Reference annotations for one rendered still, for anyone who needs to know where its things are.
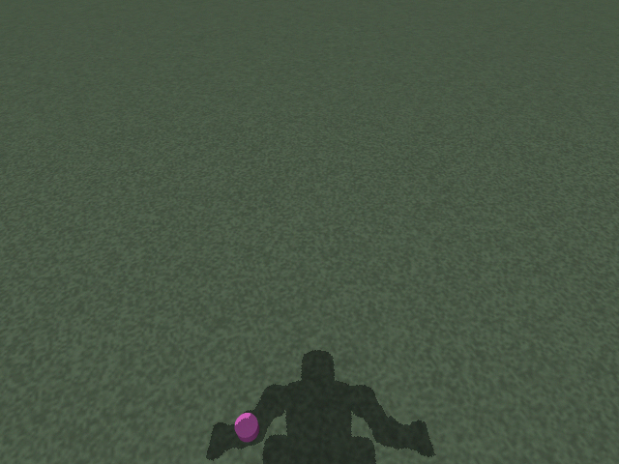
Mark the tin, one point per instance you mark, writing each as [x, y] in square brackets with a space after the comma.
[246, 427]

